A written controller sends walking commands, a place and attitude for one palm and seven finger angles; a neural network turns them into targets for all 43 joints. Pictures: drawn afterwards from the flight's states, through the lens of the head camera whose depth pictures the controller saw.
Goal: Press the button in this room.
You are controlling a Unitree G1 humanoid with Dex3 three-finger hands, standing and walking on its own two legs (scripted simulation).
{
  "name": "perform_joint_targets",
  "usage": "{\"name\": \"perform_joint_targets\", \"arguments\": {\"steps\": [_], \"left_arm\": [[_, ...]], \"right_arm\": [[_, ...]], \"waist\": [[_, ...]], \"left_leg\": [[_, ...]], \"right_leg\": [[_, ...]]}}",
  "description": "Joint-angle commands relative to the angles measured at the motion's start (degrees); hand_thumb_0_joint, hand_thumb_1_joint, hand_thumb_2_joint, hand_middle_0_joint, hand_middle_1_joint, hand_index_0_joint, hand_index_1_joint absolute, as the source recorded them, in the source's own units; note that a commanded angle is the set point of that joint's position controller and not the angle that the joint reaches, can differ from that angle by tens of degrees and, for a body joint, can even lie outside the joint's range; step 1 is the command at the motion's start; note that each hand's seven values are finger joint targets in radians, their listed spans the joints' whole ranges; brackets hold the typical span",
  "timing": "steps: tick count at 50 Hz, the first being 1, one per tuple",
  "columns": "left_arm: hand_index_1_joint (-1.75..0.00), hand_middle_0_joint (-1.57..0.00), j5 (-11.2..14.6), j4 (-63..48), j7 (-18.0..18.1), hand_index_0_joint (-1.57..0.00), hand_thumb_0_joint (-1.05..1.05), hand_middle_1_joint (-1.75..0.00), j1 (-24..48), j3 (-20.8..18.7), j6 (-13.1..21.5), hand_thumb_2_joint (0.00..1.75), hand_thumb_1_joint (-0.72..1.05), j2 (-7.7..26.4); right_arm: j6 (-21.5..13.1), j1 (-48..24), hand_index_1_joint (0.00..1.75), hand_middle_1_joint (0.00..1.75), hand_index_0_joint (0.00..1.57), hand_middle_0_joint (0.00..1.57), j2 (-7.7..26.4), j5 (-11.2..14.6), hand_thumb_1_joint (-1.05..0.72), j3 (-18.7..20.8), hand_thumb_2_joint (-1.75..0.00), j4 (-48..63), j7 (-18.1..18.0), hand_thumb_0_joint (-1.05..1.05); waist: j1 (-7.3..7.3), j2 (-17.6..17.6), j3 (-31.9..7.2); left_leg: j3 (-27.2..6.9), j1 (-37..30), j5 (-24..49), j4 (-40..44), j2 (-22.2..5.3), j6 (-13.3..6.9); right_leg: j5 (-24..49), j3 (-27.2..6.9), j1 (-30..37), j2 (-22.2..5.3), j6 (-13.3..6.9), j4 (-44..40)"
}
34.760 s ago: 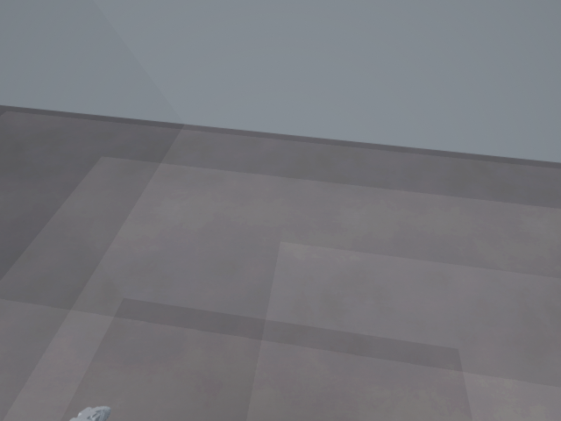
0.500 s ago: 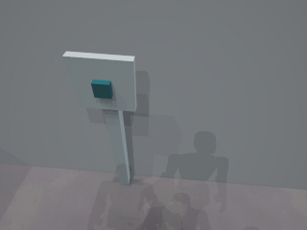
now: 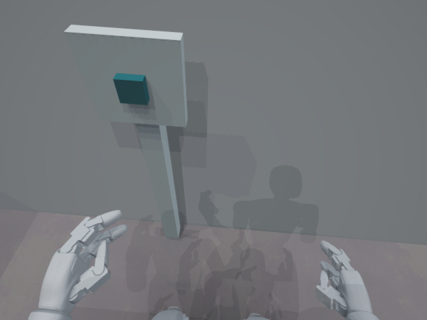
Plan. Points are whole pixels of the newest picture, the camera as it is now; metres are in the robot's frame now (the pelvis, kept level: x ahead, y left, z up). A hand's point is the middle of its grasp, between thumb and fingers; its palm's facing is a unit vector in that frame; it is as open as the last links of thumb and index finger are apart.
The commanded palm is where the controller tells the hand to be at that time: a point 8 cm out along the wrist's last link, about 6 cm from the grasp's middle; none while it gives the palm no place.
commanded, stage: raise the hand and make a fist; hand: left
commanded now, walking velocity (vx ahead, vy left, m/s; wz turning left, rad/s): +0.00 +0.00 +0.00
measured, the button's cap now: (132, 88) +0.52 +0.20 +0.15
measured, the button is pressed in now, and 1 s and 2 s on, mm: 0 0 0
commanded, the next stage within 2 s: aim a knuckle at the button in 1.68 s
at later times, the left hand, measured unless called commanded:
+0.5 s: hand (90, 258) +0.21 +0.21 +0.06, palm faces +0.01 -1.00 -0.06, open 3.2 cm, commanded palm +0.17 +0.26 +0.07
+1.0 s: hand (80, 232) +0.23 +0.21 +0.11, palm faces +0.01 -1.00 -0.07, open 3.1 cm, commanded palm +0.20 +0.27 +0.12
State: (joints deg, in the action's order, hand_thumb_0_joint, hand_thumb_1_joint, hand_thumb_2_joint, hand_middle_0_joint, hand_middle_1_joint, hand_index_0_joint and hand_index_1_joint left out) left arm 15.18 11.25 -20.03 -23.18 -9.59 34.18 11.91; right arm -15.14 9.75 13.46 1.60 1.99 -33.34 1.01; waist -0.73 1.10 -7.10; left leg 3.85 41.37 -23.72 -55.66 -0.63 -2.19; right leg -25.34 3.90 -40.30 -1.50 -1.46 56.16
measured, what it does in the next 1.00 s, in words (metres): stands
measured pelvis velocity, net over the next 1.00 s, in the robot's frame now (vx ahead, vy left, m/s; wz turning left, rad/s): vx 0.03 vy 0.01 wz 0.03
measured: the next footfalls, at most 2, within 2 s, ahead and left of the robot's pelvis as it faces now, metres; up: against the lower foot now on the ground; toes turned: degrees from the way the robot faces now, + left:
none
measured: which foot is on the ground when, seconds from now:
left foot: down 0.00-1.00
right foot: down 0.00-1.00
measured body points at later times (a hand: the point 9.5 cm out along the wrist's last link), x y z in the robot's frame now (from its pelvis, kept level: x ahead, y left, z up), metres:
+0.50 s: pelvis +0.03 -0.01 +0.00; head +0.07 +0.00 +0.45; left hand +0.20 +0.26 +0.07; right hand +0.21 -0.23 -0.08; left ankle +0.04 +0.10 -0.68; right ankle +0.03 -0.11 -0.68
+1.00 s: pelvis +0.03 +0.01 +0.02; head +0.03 +0.01 +0.47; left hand +0.22 +0.27 +0.12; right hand +0.22 -0.21 -0.03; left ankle +0.04 +0.10 -0.68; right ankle +0.03 -0.11 -0.68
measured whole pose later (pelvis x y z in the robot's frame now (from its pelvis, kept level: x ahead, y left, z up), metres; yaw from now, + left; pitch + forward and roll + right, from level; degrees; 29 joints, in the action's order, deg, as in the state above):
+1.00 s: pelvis +0.03 +0.01 +0.02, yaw +2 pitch +6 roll -2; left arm 17.6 -7.4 -17.4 -24.1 -12.6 12.3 16.4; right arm -13.8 14.4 13.4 3.3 -2.8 -30.9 -3.4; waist 0.5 -2.7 -6.1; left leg 0.7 31.3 -23.6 -49.0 -1.0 -2.0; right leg -23.4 6.6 -27.3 -0.1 -1.0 45.1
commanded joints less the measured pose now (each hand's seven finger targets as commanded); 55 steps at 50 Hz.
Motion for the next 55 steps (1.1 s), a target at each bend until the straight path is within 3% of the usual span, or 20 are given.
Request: {"name": "perform_joint_targets", "arguments": {"steps": [1, 3, 5, 7, 9, 12, 15, 18, 22, 26, 27, 30, 36, 38, 42, 46, 48, 51, 53, 55], "left_arm": [[-0.81, -0.67, 5.8, -17.6, -3.6, -0.67, 0.00, -0.81, -7.4, -9.0, -1.3, 0.90, 0.90, 9.1], [-0.87, -0.72, 6.0, -26.9, -1.1, -0.72, 0.00, -0.87, -5.6, -8.0, -2.4, 0.90, 0.90, 8.5], [-0.93, -0.78, 3.9, -35.1, 1.5, -0.78, 0.00, -0.93, -3.0, -5.3, -2.2, 0.90, 0.90, 8.5], [-0.99, -0.83, 2.3, -35.8, 2.2, -0.83, 0.00, -0.99, -1.5, -3.7, -2.6, 0.90, 0.90, 8.8], [-1.05, -0.89, 1.6, -32.1, 1.1, -0.89, 0.00, -1.05, -4.4, -3.2, -3.6, 0.90, 0.90, 8.0], [-1.14, -0.97, 2.6, -27.4, -1.1, -0.97, 0.00, -1.14, -6.7, -4.7, -8.0, 0.90, 0.90, 8.5], [-1.23, -1.05, 4.2, -27.4, -1.8, -1.05, 0.00, -1.23, -10.2, -8.9, -12.0, 0.90, 0.90, 10.4], [-1.32, -1.13, 5.7, -28.2, -1.3, -1.13, 0.00, -1.32, -11.0, -10.8, -13.1, 0.90, 0.90, 10.5], [-1.44, -1.24, 6.2, -28.2, -0.2, -1.24, 0.00, -1.44, -10.1, -10.0, -11.7, 0.90, 0.90, 9.8], [-1.50, -1.30, 5.4, -28.5, -0.2, -1.30, 0.00, -1.50, -8.4, -8.3, -10.8, 0.90, 0.90, 9.5], [-1.50, -1.30, 5.5, -28.4, -0.3, -1.30, 0.00, -1.50, -7.6, -8.3, -11.0, 0.90, 0.90, 10.2], [-1.50, -1.30, 4.9, -31.3, 0.6, -1.30, 0.00, -1.50, -6.4, -8.1, -11.2, 0.90, 0.90, 10.8], [-1.50, -1.30, 3.9, -32.9, 3.3, -1.30, 0.00, -1.50, -3.7, -7.5, -13.0, 0.90, 0.90, 11.1], [-1.50, -1.30, 3.9, -31.2, 3.6, -1.30, 0.00, -1.50, -3.0, -7.9, -14.2, 0.90, 0.90, 11.2], [-1.50, -1.30, 3.7, -29.5, 3.2, -1.30, 0.00, -1.50, 0.1, -7.5, -16.7, 0.90, 0.90, 11.8], [-1.50, -1.30, 3.8, -31.4, 2.9, -1.30, 0.00, -1.50, 3.1, -7.9, -17.8, 0.90, 0.90, 12.4], [-1.50, -1.30, 3.8, -31.0, 2.9, -1.30, 0.00, -1.50, 5.0, -7.8, -18.6, 0.90, 0.90, 12.4], [-1.50, -1.30, 3.7, -31.1, 2.7, -1.30, 0.00, -1.50, 6.5, -8.3, -19.5, 0.90, 0.90, 13.2], [-1.50, -1.30, 4.0, -30.5, 2.5, -1.30, 0.00, -1.50, 7.8, -8.7, -20.4, 0.90, 0.90, 13.5], [-1.50, -1.30, 4.1, -29.8, 2.1, -1.30, 0.00, -1.50, 8.8, -8.9, -21.3, 0.90, 0.90, 13.7]], "right_arm": [[-2.2, -4.3, 0.30, 0.30, 0.20, 0.20, 7.8, 0.9, -0.90, 3.3, -0.90, 13.9, -1.3, 0.00], [-1.5, -2.9, 0.30, 0.30, 0.20, 0.20, 6.6, 0.8, -0.90, 3.1, -0.90, 13.8, -2.3, 0.00], [-1.2, -0.8, 0.30, 0.30, 0.20, 0.20, 6.3, 0.3, -0.90, 2.6, -0.90, 13.4, -3.0, 0.00], [-0.8, 1.0, 0.30, 0.30, 0.20, 0.20, 6.4, -0.3, -0.90, 2.3, -0.90, 11.8, -3.5, 0.00], [-0.7, 1.2, 0.30, 0.30, 0.20, 0.20, 6.4, -0.1, -0.90, 2.4, -0.90, 10.5, -3.8, 0.00], [-0.4, 0.1, 0.30, 0.30, 0.20, 0.20, 6.6, 0.4, -0.90, 2.0, -0.90, 10.5, -4.0, 0.00], [0.2, -0.5, 0.30, 0.30, 0.20, 0.20, 6.1, 0.9, -0.90, 2.1, -0.90, 11.6, -4.4, 0.00], [0.5, -1.1, 0.30, 0.30, 0.20, 0.20, 5.4, 0.9, -0.90, 1.7, -0.90, 11.8, -4.5, 0.00], [-0.1, -1.0, 0.30, 0.30, 0.20, 0.20, 5.5, 0.7, -0.90, 1.3, -0.90, 11.4, -4.3, 0.00], [-0.9, 0.4, 0.30, 0.30, 0.20, 0.20, 6.3, 1.0, -0.90, 1.4, -0.90, 11.2, -4.2, 0.00], [-1.0, 0.1, 0.30, 0.30, 0.20, 0.20, 6.6, 1.0, -0.90, 1.2, -0.90, 11.2, -4.3, 0.00], [-1.5, 0.6, 0.30, 0.30, 0.20, 0.20, 6.7, 1.3, -0.90, 1.1, -0.90, 11.8, -4.3, 0.00], [-1.6, 0.5, 0.30, 0.30, 0.20, 0.20, 6.8, 1.5, -0.90, 0.4, -0.90, 11.8, -4.6, 0.00], [-1.4, 0.4, 0.30, 0.30, 0.20, 0.20, 6.9, 1.6, -0.90, 0.2, -0.90, 11.7, -4.6, 0.00], [-1.5, 0.0, 0.30, 0.30, 0.20, 0.20, 7.3, 1.6, -0.90, -0.6, -0.90, 11.4, -4.8, 0.00], [-2.3, 0.3, 0.30, 0.30, 0.20, 0.20, 7.3, 1.7, -0.90, -1.1, -0.90, 11.3, -4.9, 0.00], [-2.4, 0.2, 0.30, 0.30, 0.20, 0.20, 7.6, 1.7, -0.90, -1.3, -0.90, 11.1, -5.0, 0.00], [-2.9, 0.4, 0.30, 0.30, 0.20, 0.20, 7.7, 1.7, -0.90, -1.6, -0.90, 10.6, -5.0, 0.00], [-2.9, 0.3, 0.30, 0.30, 0.20, 0.20, 7.8, 1.6, -0.90, -1.7, -0.90, 10.4, -5.0, 0.00], [-3.0, 0.3, 0.30, 0.30, 0.20, 0.20, 7.9, 1.7, -0.90, -1.8, -0.90, 10.1, -5.1, 0.00]], "waist": [[4.14, -4.2, -10.7], [2.66, -4.7, -10.8], [0.83, -8.8, -11.0], [-1.42, -6.6, -10.2], [-1.70, -7.2, -8.9], [-0.95, -4.6, -8.9], [1.06, -3.0, -12.8], [2.18, -1.9, -13.3], [1.56, -0.3, -10.1], [0.50, -2.6, -8.3], [0.58, -1.4, -7.3], [0.99, -4.3, -8.7], [0.90, -6.3, -6.1], [0.82, -4.0, -4.9], [0.62, -4.4, -2.5], [0.89, -6.5, -4.2], [0.64, -3.8, -3.3], [1.12, -6.0, -3.5], [1.11, -3.8, -3.9], [1.26, -4.8, -3.6]], "left_leg": [[-4.0, -0.5, 1.8, 3.2, 1.2, 1.2], [-4.7, -1.5, 2.4, 1.8, 0.5, 0.8], [-5.6, -3.8, 7.3, 1.3, 0.0, 0.2], [-6.5, -4.4, 12.2, -0.2, -0.5, -0.1], [-6.6, -4.2, 13.5, -0.7, -0.6, 0.1], [-6.8, -3.2, 12.6, 0.4, -0.3, 0.1], [-6.0, -3.8, 14.1, 1.9, 0.1, 0.3], [-6.2, -4.7, 16.0, 3.4, 0.1, 0.6], [-6.4, -4.9, 15.6, 4.5, 0.1, 0.7], [-6.1, -6.9, 12.8, 6.3, 0.1, 0.6], [-6.4, -6.6, 12.5, 6.5, 0.1, 0.6], [-6.3, -9.4, 11.6, 8.6, 0.0, 0.5], [-6.7, -12.2, 9.5, 11.9, -0.3, 0.7], [-6.6, -11.9, 8.8, 12.7, -0.3, 0.6], [-6.8, -12.8, 6.9, 14.3, -0.4, 0.5], [-6.8, -16.4, 9.8, 15.8, -0.4, 0.7], [-7.2, -16.8, 10.0, 16.7, -0.6, 0.6], [-7.3, -18.9, 11.2, 17.8, -0.6, 0.9], [-7.0, -19.4, 12.3, 18.2, -0.4, 0.7], [-6.9, -20.3, 12.9, 18.7, -0.4, 0.8]], "right_leg": [[-4.0, -5.0, 2.4, 1.2, -0.1, -6.7], [-4.0, -6.2, 2.0, 1.6, 0.2, -7.8], [3.7, -4.4, 1.0, 2.3, -0.2, -5.9], [10.7, -2.9, -0.1, 3.0, 0.0, -4.2], [12.6, -2.3, -0.7, 2.9, 0.1, -4.4], [11.9, -2.1, 1.9, 3.0, 0.3, -5.9], [14.3, -3.2, 7.4, 2.0, 1.1, -8.0], [18.0, -3.2, 11.1, 1.4, 1.5, -8.6], [17.8, -3.0, 10.7, 1.4, 1.8, -9.6], [12.2, -2.1, 8.1, 1.8, 1.2, -11.2], [11.1, -2.1, 8.4, 1.9, 0.9, -11.4], [9.2, -1.4, 8.5, 2.0, 0.6, -12.1], [7.4, -0.1, 9.0, 2.2, 0.4, -13.9], [6.9, -0.3, 10.3, 2.2, 0.5, -15.1], [5.4, -0.5, 11.0, 2.3, 0.5, -17.3], [9.0, 0.0, 13.0, 2.2, 0.4, -18.0], [9.4, 0.4, 13.6, 2.4, 0.5, -18.5], [10.8, 0.7, 14.7, 2.3, 0.3, -19.1], [12.2, 0.4, 16.3, 2.2, 0.5, -19.9], [12.9, 0.5, 16.8, 2.1, 0.5, -20.5]]}}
